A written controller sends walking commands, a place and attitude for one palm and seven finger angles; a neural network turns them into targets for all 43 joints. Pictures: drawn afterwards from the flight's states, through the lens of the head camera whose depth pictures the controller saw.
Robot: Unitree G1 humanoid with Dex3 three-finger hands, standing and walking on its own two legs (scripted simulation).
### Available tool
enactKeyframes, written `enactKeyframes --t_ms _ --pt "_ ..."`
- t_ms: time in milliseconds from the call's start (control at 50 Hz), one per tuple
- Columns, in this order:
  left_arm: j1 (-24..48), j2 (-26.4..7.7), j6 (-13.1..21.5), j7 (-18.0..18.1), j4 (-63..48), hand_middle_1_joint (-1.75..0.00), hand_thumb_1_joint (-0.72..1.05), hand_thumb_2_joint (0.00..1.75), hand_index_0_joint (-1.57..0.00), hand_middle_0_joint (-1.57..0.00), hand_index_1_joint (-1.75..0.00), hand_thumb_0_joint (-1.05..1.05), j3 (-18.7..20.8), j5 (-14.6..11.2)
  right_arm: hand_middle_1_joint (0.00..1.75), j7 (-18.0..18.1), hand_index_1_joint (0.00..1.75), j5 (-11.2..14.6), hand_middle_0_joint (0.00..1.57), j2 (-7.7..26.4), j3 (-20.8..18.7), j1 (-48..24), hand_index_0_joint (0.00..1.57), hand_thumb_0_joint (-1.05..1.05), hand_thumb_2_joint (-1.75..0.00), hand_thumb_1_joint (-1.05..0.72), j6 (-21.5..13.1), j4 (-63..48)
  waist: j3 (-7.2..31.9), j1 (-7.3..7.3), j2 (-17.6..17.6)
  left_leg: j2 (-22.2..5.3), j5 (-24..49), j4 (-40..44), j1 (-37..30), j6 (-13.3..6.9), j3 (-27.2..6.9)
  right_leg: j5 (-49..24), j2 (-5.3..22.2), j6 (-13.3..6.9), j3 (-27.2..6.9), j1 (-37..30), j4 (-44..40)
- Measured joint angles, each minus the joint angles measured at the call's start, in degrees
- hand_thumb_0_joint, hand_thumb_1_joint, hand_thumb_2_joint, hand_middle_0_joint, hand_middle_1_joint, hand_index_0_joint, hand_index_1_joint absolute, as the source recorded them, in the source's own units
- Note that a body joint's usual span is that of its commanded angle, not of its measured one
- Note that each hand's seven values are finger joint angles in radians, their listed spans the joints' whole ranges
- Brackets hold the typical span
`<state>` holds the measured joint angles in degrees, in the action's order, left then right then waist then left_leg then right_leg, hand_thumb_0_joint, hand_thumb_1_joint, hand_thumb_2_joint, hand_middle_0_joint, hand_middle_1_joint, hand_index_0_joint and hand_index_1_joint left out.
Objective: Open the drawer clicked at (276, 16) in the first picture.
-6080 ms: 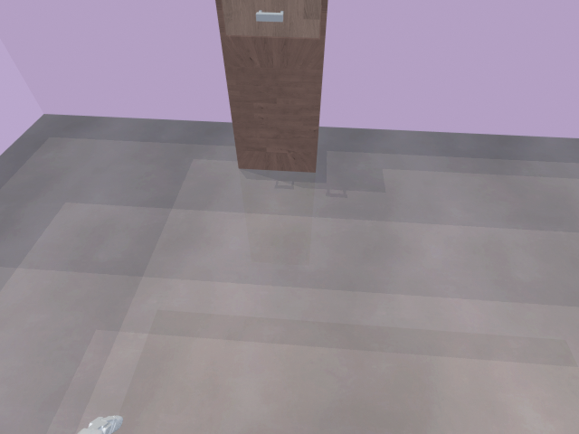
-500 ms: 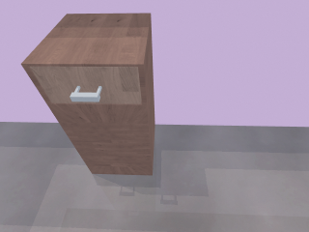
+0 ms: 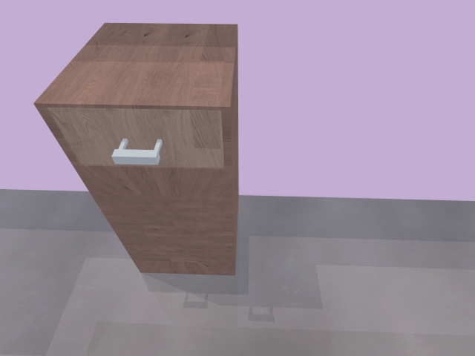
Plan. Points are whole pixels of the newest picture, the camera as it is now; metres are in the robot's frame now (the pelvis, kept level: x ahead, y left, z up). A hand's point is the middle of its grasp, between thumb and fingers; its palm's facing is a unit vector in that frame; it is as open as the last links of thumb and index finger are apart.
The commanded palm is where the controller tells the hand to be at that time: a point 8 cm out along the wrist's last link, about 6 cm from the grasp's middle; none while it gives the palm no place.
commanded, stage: come to a stop and stand still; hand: left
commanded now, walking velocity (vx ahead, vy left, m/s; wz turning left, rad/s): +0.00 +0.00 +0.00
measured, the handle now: (139, 150) +0.53 +0.27 +0.02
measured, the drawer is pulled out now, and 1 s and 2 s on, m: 0.00 0.00 0.00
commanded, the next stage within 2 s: look again from close up in 0.44 s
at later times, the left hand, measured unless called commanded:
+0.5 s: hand out of the picture +0.00 +0.19 -0.17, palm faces +0.04 -0.98 -0.20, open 7.4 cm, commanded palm none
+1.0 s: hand out of the picture +0.00 +0.23 -0.18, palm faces -0.01 -0.98 -0.21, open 7.4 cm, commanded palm none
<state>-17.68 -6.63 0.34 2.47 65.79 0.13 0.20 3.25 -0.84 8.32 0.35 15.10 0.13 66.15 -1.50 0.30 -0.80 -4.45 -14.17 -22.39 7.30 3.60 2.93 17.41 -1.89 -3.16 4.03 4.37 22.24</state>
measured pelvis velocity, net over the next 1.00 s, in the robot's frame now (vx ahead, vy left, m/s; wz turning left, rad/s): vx -0.01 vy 0.05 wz -0.02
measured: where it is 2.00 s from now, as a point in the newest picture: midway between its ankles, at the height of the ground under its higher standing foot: outside the picture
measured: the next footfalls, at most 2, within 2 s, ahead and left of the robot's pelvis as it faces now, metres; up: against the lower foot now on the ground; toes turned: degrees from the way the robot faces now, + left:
none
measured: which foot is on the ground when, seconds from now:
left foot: down 0.00-1.00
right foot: down 0.00-1.00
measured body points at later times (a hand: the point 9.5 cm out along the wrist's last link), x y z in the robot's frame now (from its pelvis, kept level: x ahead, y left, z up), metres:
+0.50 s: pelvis +0.01 +0.02 +0.00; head +0.02 +0.01 +0.45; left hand +0.00 +0.24 -0.16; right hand -0.01 -0.19 -0.17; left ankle -0.03 +0.16 -0.74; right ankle -0.06 -0.08 -0.74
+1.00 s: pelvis -0.01 +0.05 -0.01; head -0.01 +0.04 +0.44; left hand +0.00 +0.28 -0.16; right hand -0.01 -0.17 -0.17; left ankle -0.02 +0.16 -0.74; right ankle -0.06 -0.08 -0.74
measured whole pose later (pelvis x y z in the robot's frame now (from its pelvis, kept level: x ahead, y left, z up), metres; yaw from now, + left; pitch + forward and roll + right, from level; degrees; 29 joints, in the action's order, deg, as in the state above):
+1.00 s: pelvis -0.01 +0.05 -0.01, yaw -1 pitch -1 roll +0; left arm -17.1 -9.2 0.0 2.2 61.5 -0.7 0.7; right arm 1.6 -1.1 9.2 1.2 17.1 -0.6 62.0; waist -0.8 -0.1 -0.3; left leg -0.7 -17.3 -29.8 11.8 -0.7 4.4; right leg 20.1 2.1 0.7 1.4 9.4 30.2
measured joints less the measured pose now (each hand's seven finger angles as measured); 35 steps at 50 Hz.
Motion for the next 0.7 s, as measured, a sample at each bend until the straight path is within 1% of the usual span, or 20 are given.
enactKeyframes --t_ms 260,540,560,600,620,640,660,700 --pt "1.61 -1.51 -0.1 0.13 -1.03 -0.3 0.91 0.9 -0.19 -0.2 -0.3 0.0 0.15 -0.04 0.3 -0.31 0.3 0.06 0.2 -0.86 0.52 1.29 0.2 0.0 -0.9 -0.91 -0.48 0.46 0.14 -0.49 0.37 1.28 -0.64 0.33 -0.85 -1.12 0.83 0.6 1.33 1.21 -0.73 -0.46 0.15" --pt "0.59 -0.82 -0.14 0.06 -0.82 -0.3 0.91 0.9 -0.19 -0.2 -0.3 0.0 -0.13 0.01 0.3 -0.39 0.3 0.12 0.2 -0.67 0.46 1.21 0.2 0.0 -0.9 -0.9 -0.73 0.35 -0.18 -0.27 0.54 2.04 -0.53 0.86 -1.24 -1.79 1.01 0.5 2.07 1.89 -0.85 -0.79 -0.22" --pt "0.51 -0.61 0.4 0.48 -0.78 -0.3 0.91 0.9 -0.2 -0.2 -0.3 0.0 -0.32 0.3 0.3 -0.56 0.3 0.14 0.2 -0.37 0.45 1.12 0.2 0.0 -0.9 -0.91 -0.64 0.02 0.01 -0.25 0.23 1.75 -0.72 -1.17 0.48 -1.84 0.93 0.35 1.9 2.02 -0.7 -0.15 -0.17" --pt "0.03 0.01 1.56 0.96 -1.86 -0.3 0.91 0.9 -0.2 -0.2 -0.3 0.0 -0.52 0.58 0.3 -1.07 0.3 0.05 0.2 0.75 0.01 0.66 0.2 0.01 -0.9 -0.91 -0.25 -1.97 -0.63 -0.29 -0.84 1.11 -2.32 -6.56 4.12 -2.9 -0.02 0.24 1.21 2.1 -0.72 1.42 0.91" --pt "-0.23 0.26 1.91 0.95 -2.28 -0.3 0.91 0.9 -0.2 -0.2 -0.3 0.0 -0.76 0.62 0.3 -1.22 0.3 0.08 0.2 1.32 -0.26 0.45 0.2 0.01 -0.9 -0.92 -0.41 -2.99 -0.99 -0.52 -1.43 0.85 -2.87 -7.54 4.97 -3.13 -0.38 0.49 0.89 2.11 -0.78 2.21 1.88" --pt "-0.41 0.4 1.99 0.85 -2.47 -0.3 0.91 0.9 -0.2 -0.2 -0.3 0.0 -0.97 0.61 0.3 -1.31 0.3 0.05 0.2 1.78 -0.47 0.4 0.2 0.01 -0.9 -0.92 -0.7 -3.83 -1.11 -0.83 -1.84 0.72 -3.92 -7.72 5.16 -2.77 -0.51 1.0 0.79 2.18 -0.8 3.02 3.14" --pt "-0.4 0.35 1.85 0.75 -2.52 -0.3 0.91 0.9 -0.2 -0.2 -0.3 0.0 -1.08 0.53 0.3 -1.35 0.3 0.0 0.2 1.98 -0.58 0.4 0.2 0.01 -0.9 -0.92 -0.98 -4.38 -1.11 -1.15 -1.76 1.04 -4.51 -8.15 5.5 -2.46 -0.52 1.66 1.16 2.34 -0.8 3.72 4.49" --pt "-0.4 0.11 1.47 0.7 -2.71 -0.3 0.91 0.9 -0.2 -0.2 -0.3 0.0 -1.04 0.37 0.3 -1.34 0.3 -0.11 0.2 2.11 -0.48 0.68 0.2 0.01 -0.9 -0.92 -1.32 -4.95 -0.7 -1.13 -1.34 1.79 -4.57 -9.12 5.8 -2.76 -0.3 2.73 1.98 2.71 -1.01 4.38 6.37"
